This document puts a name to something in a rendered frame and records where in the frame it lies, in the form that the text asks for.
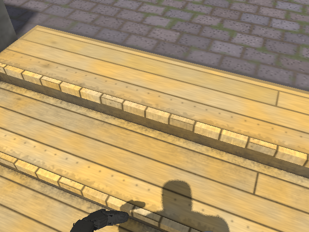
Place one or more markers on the stairs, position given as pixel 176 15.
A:
pixel 195 180

